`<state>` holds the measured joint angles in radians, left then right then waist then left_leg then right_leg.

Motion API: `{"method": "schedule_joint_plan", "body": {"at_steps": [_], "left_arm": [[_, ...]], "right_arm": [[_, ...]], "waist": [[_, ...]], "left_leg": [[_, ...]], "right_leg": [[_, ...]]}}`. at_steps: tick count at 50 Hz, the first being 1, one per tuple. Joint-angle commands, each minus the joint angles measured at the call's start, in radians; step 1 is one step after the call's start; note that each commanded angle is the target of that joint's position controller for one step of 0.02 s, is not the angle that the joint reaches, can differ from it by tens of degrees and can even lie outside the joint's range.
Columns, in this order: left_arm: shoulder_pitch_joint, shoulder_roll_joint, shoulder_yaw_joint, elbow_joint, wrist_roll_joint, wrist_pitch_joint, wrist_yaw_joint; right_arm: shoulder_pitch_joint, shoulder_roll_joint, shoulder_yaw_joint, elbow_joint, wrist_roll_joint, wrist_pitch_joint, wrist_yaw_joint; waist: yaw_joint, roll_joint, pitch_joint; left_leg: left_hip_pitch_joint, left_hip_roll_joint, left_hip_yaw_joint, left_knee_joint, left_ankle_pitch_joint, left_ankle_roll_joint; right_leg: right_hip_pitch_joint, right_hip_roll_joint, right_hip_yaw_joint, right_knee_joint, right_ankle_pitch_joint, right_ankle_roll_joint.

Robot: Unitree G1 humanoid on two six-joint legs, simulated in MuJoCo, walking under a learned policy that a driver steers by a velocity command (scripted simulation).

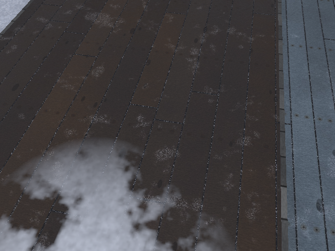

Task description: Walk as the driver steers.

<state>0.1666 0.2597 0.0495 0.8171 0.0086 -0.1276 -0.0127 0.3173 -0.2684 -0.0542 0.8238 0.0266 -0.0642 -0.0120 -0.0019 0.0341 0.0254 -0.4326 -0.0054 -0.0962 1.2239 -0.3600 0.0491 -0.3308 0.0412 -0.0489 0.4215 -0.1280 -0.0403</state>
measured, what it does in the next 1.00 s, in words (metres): walks ahead: left foot, then right foot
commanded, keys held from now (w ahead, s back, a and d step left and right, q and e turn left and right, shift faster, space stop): w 0.42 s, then w+e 0.58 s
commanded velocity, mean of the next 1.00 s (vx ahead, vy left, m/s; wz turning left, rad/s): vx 0.50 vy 0.00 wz -0.13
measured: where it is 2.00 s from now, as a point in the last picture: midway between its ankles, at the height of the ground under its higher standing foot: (201, 136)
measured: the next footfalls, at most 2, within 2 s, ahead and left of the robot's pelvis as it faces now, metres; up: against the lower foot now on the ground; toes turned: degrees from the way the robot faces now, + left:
left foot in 0.36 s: +0.34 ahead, +0.17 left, +0.00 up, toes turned +5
right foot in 0.92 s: +0.64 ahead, -0.07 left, +0.00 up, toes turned -13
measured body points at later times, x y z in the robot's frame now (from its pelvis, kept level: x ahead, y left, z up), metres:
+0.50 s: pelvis +0.26 +0.08 +0.00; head +0.29 +0.10 +0.45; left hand +0.33 +0.35 -0.13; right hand +0.40 -0.18 -0.10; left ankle +0.30 +0.16 -0.74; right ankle +0.21 -0.08 -0.64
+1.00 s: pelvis +0.53 +0.02 -0.02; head +0.58 +0.01 +0.43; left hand +0.76 +0.24 -0.11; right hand +0.53 -0.26 -0.14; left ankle +0.38 +0.18 -0.63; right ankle +0.60 -0.06 -0.74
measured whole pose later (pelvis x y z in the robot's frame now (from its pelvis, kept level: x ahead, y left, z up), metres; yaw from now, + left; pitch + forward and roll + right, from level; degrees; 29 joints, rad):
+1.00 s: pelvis +0.53 +0.02 -0.02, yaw -13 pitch +2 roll +0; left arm 0.13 0.28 0.07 0.72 -0.02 -0.06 -0.05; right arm 0.30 -0.27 -0.04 0.84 0.02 -0.10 -0.01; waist -0.02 0.00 0.05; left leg -0.26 0.02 0.02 1.19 -0.47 0.00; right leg -0.47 0.08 -0.04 0.61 -0.19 -0.12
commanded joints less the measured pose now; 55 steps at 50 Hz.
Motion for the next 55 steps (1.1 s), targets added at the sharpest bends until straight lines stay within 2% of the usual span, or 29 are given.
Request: {"method": "schedule_joint_plan", "body": {"at_steps": [1,5,9,12,14,16,17,18,19,20,21,22,23,24,28,31,34,40,43,44,45,46,47,48,49,50,51,52,55], "left_arm": [[0.048,0.076,0.017,-0.01,0.0,-0.012,-0.01],[0.082,0.138,0.033,0.021,-0.014,-0.013,-0.007],[0.127,0.17,0.036,0.04,-0.028,0.006,-0.002],[0.187,0.184,0.035,0.067,-0.038,0.021,-0.003],[0.196,0.194,0.036,0.078,-0.041,0.032,-0.002],[0.175,0.2,0.034,0.079,-0.041,0.045,0.001],[0.18,0.172,0.023,0.078,-0.034,0.048,0.003],[0.177,0.117,-0.001,0.045,-0.008,0.044,0.006],[0.276,0.004,-0.034,0.027,-0.014,0.019,0.002],[0.23,0.123,-0.007,0.039,-0.038,0.002,-0.003],[0.152,0.161,0.005,0.014,-0.054,-0.006,-0.006],[0.119,0.147,0.004,0.015,-0.047,-0.001,-0.001],[0.106,0.133,0.008,0.017,-0.034,0.01,0.002],[0.123,0.119,0.01,0.023,-0.033,0.026,0.001],[0.106,0.073,0.011,0.015,-0.038,0.065,0.006],[0.041,0.066,0.015,-0.01,-0.032,0.064,0.002],[-0.053,0.049,0.008,-0.042,-0.025,0.06,-0.014],[-0.213,0.03,-0.004,-0.144,-0.028,0.058,-0.053],[-0.171,0.059,0.012,-0.171,-0.032,0.061,-0.068],[-0.089,0.087,0.028,-0.16,-0.034,0.065,-0.066],[0.058,0.137,0.056,-0.128,-0.036,0.066,-0.059],[0.225,0.217,0.092,-0.093,-0.031,0.073,-0.037],[0.231,0.323,0.108,-0.096,-0.032,0.073,-0.024],[0.279,0.258,0.089,-0.11,-0.024,0.065,-0.02],[0.244,0.201,0.075,-0.106,-0.019,0.059,-0.019],[0.167,0.165,0.065,-0.119,-0.028,0.055,-0.018],[0.093,0.134,0.055,-0.14,-0.028,0.055,-0.018],[0.054,0.111,0.046,-0.159,-0.018,0.054,-0.015],[0.051,0.134,0.053,-0.166,-0.021,0.05,-0.005]], "right_arm": [[0.043,-0.027,-0.009,-0.066,0.0,-0.005,0.004],[-0.082,-0.016,0.009,-0.121,-0.024,-0.009,0.007],[-0.217,-0.018,0.019,-0.155,-0.015,-0.024,0.023],[-0.298,-0.038,0.017,-0.19,-0.005,-0.026,0.034],[-0.316,-0.058,0.011,-0.207,-0.003,-0.029,0.041],[-0.218,-0.091,-0.01,-0.185,-0.011,-0.032,0.042],[-0.068,-0.139,-0.037,-0.138,-0.014,-0.031,0.034],[0.126,-0.23,-0.066,-0.107,-0.025,-0.026,0.022],[0.162,-0.31,-0.076,-0.098,-0.03,-0.022,0.026],[0.158,-0.206,-0.053,-0.099,-0.021,-0.027,0.032],[0.083,-0.159,-0.037,-0.112,-0.018,-0.032,0.033],[0.006,-0.125,-0.026,-0.125,-0.021,-0.033,0.036],[-0.047,-0.095,-0.019,-0.131,-0.025,-0.034,0.039],[-0.072,-0.076,-0.015,-0.128,-0.031,-0.04,0.041],[-0.04,-0.096,-0.029,-0.078,-0.044,-0.066,0.032],[-0.021,-0.103,-0.032,-0.051,-0.044,-0.063,0.017],[-0.016,-0.118,-0.032,-0.035,-0.039,-0.061,0.004],[0.072,-0.142,-0.04,0.023,-0.024,-0.024,-0.007],[0.039,-0.181,-0.049,0.01,-0.02,-0.002,-0.02],[0.028,-0.194,-0.052,0.004,-0.02,0.007,-0.026],[0.008,-0.203,-0.053,-0.002,-0.016,0.013,-0.03],[0.004,-0.198,-0.047,-0.023,-0.019,0.005,-0.034],[0.117,-0.023,0.006,-0.069,-0.055,-0.028,-0.007],[0.03,-0.091,0.0,-0.087,-0.017,-0.077,0.011],[-0.081,-0.137,-0.013,-0.123,0.018,-0.098,0.019],[-0.106,-0.13,-0.008,-0.133,0.009,-0.105,0.014],[-0.112,-0.132,-0.015,-0.124,-0.016,-0.101,0.005],[-0.091,-0.141,-0.024,-0.124,-0.03,-0.088,0.003],[-0.076,-0.106,-0.022,-0.141,-0.044,-0.052,0.001]], "waist": [[-0.011,-0.098,-0.048],[0.001,-0.076,-0.011],[0.047,-0.09,0.004],[0.073,-0.107,0.017],[0.063,-0.115,0.021],[-0.009,-0.114,-0.026],[-0.074,-0.087,-0.113],[-0.144,0.057,-0.261],[-0.079,0.311,-0.347],[-0.107,0.183,-0.31],[-0.087,0.134,-0.193],[-0.056,0.055,-0.145],[-0.03,0.038,-0.099],[-0.002,0.052,-0.083],[0.015,0.023,-0.033],[0.003,0.017,-0.008],[-0.029,0.016,0.023],[-0.083,0.006,0.075],[-0.03,0.059,0.009],[0.018,0.082,-0.045],[0.101,0.073,-0.123],[0.179,-0.001,-0.214],[0.056,-0.279,-0.305],[0.122,-0.192,-0.444],[0.138,-0.14,-0.296],[0.088,-0.053,-0.196],[0.042,-0.01,-0.13],[0.004,-0.019,-0.106],[-0.03,-0.042,-0.069]], "left_leg": [[-0.169,0.108,-0.024,-0.037,0.047,0.004],[-0.225,0.145,0.017,-0.267,0.176,-0.018],[-0.15,0.11,0.078,-0.512,0.343,-0.028],[-0.134,0.092,0.09,-0.604,0.335,-0.02],[-0.113,0.078,0.098,-0.652,0.278,0.005],[0.053,0.033,0.137,-0.715,0.253,0.036],[0.254,0.019,0.139,-0.728,0.248,0.064],[0.537,0.224,-0.101,-0.734,0.258,0.135],[0.788,0.412,-0.561,-0.876,0.103,0.289],[0.748,0.4,-0.612,-0.933,0.015,0.279],[0.638,0.366,-0.462,-0.933,0.075,0.236],[0.519,0.324,-0.332,-0.948,0.172,0.208],[0.42,0.286,-0.241,-0.982,0.236,0.19],[0.355,0.262,-0.175,-1.017,0.275,0.175],[0.301,0.247,-0.008,-1.081,0.449,0.171],[0.336,0.239,0.085,-1.095,0.479,0.146],[0.343,0.225,0.168,-1.114,0.459,0.116],[0.547,0.287,0.235,-1.029,0.586,0.096],[0.575,0.289,0.282,-0.864,1.024,0.066],[0.566,0.283,0.293,-0.743,1.177,0.055],[0.497,0.254,0.311,-0.548,1.189,0.031],[0.266,0.21,0.308,-0.261,0.924,-0.01],[-0.218,0.002,0.233,0.118,-0.133,-0.075],[-0.343,-0.038,-0.004,0.249,-0.226,-0.059],[-0.423,0.021,-0.024,0.221,-0.13,-0.034],[-0.391,0.067,-0.014,0.121,-0.038,-0.023],[-0.324,0.096,-0.001,0.037,-0.001,-0.032],[-0.25,0.117,-0.005,-0.009,0.025,-0.042],[-0.187,0.122,0.025,-0.141,0.067,-0.086]], "right_leg": [[0.161,-0.27,0.301,-0.267,0.011,-0.193],[0.152,-0.278,0.212,-0.318,0.102,-0.217],[0.148,-0.237,0.109,-0.299,0.125,-0.173],[0.214,-0.271,0.12,-0.268,0.083,-0.153],[0.264,-0.301,0.132,-0.23,0.078,-0.137],[0.266,-0.282,0.103,-0.101,0.239,-0.104],[0.221,-0.228,0.052,0.09,0.348,-0.074],[0.025,-0.162,-0.015,0.438,0.135,-0.025],[-0.351,0.0,0.019,0.754,-0.411,0.02],[-0.466,-0.052,0.134,0.878,-0.429,0.007],[-0.509,-0.103,0.125,0.881,-0.331,-0.013],[-0.462,-0.147,0.115,0.842,-0.24,-0.011],[-0.419,-0.173,0.117,0.782,-0.18,-0.004],[-0.359,-0.193,0.127,0.752,-0.138,0.001],[-0.375,-0.165,0.173,0.675,-0.015,0.02],[-0.421,-0.137,0.192,0.527,0.133,0.026],[-0.389,-0.126,0.128,0.363,0.258,0.019],[-0.461,-0.112,0.035,0.223,0.145,-0.022],[-0.307,-0.036,-0.061,0.214,-0.008,-0.072],[-0.193,0.005,-0.085,0.218,-0.053,-0.096],[0.019,0.042,-0.083,0.155,-0.01,-0.131],[0.333,-0.037,0.082,0.108,0.023,-0.186],[0.714,-0.318,0.633,0.073,-0.033,-0.376],[0.791,-0.388,0.901,-0.087,-0.134,-0.429],[0.701,-0.349,0.738,-0.109,-0.078,-0.362],[0.534,-0.302,0.602,-0.113,0.005,-0.319],[0.379,-0.261,0.51,-0.129,0.105,-0.291],[0.275,-0.233,0.455,-0.155,0.173,-0.284],[0.122,-0.195,0.375,-0.197,0.283,-0.286]]}}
